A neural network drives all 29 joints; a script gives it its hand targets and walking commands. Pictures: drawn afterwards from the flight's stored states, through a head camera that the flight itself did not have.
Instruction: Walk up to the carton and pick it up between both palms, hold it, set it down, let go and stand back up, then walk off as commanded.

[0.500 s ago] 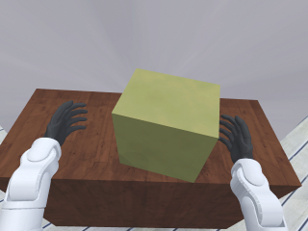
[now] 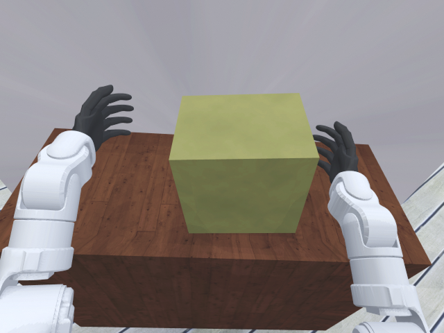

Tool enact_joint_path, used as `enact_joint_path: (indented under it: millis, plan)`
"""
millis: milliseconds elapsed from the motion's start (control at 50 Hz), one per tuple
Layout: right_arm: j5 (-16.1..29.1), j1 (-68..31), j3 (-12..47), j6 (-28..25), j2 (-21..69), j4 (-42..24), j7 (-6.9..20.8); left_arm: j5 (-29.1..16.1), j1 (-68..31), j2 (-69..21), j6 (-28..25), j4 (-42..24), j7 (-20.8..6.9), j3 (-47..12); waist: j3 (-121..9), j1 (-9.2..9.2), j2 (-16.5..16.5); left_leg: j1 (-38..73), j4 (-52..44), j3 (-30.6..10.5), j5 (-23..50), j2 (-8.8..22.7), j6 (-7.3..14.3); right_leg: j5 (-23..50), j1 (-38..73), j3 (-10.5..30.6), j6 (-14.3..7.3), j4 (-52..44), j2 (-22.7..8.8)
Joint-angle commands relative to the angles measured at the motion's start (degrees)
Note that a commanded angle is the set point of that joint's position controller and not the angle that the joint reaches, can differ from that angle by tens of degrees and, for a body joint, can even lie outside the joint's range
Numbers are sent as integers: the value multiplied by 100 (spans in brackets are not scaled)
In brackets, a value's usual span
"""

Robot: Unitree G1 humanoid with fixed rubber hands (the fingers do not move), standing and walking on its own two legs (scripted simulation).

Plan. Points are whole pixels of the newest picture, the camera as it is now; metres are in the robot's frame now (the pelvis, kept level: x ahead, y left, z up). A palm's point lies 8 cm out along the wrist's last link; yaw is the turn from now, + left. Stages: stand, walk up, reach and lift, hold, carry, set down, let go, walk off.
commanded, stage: reach and lift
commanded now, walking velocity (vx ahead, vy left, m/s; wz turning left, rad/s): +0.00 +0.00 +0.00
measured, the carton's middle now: (240, 167) +0.44 -0.02 +0.04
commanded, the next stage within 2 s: none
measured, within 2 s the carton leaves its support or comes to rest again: neither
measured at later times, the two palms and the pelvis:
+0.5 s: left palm (98, 95) +0.42 +0.22 +0.22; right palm (338, 131) +0.40 -0.17 +0.18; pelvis +0.00 +0.00 +0.00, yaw +0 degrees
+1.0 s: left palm (132, 151) +0.41 +0.19 +0.10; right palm (348, 178) +0.37 -0.22 +0.09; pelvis +0.00 +0.00 +0.00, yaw +0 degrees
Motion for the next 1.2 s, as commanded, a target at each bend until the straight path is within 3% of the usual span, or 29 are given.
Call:
enact_joint_path:
  millis: [0,200,320,440,640,720,760,860,940,1000,1060,1120,1180]
  plan:
    - [204,-2973,-611,-253,-1510,-398,-33,-336,-2942,1101,-129,-238,93,242,-2250,-1042,932,-152,-631,-36,1961,57,-274,2046,1617,563,-46,-387,260]
    - [193,-3991,-740,-343,-1703,409,9,-419,-3845,1118,-151,379,202,41,-2752,-1240,1015,58,-490,-113,2499,81,-379,2333,1541,495,-40,-408,300]
    - [176,-4671,-792,-418,-1836,1044,71,-464,-4495,1131,-250,989,255,-111,-2890,-1303,983,33,-478,-134,2404,72,-397,2223,1428,435,-33,-466,284]
    - [162,-4674,-826,-591,-1867,1702,143,-377,-4467,983,-453,1481,279,-231,-3115,-1336,1041,318,-379,-155,2903,95,-467,2413,1325,371,-28,-454,327]
    - [58,-3956,-466,-1212,-1316,2623,284,9,-3752,481,-1356,2288,136,-177,-2642,-1084,1021,571,-300,-141,3108,43,-454,2081,966,324,-7,-515,319]
    - [-69,-3699,-262,-1561,-1024,3175,367,156,-3663,338,-2048,2807,100,-118,-2352,-930,942,341,-356,-129,2722,-19,-360,1804,908,372,-19,-514,258]
    - [-171,-3634,-253,-1822,-915,3250,390,192,-3711,220,-2466,2628,140,-145,-2469,-900,945,380,-343,-148,2712,-35,-368,1768,795,373,-16,-470,282]
    - [-344,-3681,-212,-2365,-714,3852,521,194,-4015,42,-3446,2907,239,-328,-2567,-815,990,195,-252,-189,2247,-20,-353,1319,344,401,-83,-405,254]
    - [-447,-3969,-298,-2777,-585,3621,562,93,-4132,34,-3955,3435,337,-489,-2929,-709,840,-437,-194,-156,1627,-54,-266,1157,343,429,-83,-237,228]
    - [-460,-4134,-203,-3034,-463,3515,574,8,-3914,-75,-4200,4232,350,-583,-2975,-524,640,-824,-163,-119,1360,-62,-170,1016,242,433,-75,-149,208]
    - [-423,-4098,-52,-3280,-420,3430,547,-18,-3788,-116,-4380,4601,361,-590,-3261,-402,564,-859,-44,-54,1603,-94,-166,1268,145,468,-45,-102,182]
    - [-372,-4029,24,-3518,-479,3515,499,-23,-3782,-233,-4487,4502,371,-712,-3692,-482,744,-520,137,-117,2202,-67,-276,1712,10,422,-46,-41,228]
    - [-243,-3882,153,-3687,-546,3664,469,64,-3747,-253,-4554,4310,360,-675,-4079,-422,925,-214,353,-104,2975,-58,-376,2158,-22,401,-48,-5,267]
